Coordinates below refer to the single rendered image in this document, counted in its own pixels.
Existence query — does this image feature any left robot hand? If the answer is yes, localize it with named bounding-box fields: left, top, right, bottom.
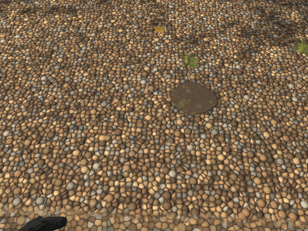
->
left=16, top=216, right=67, bottom=231

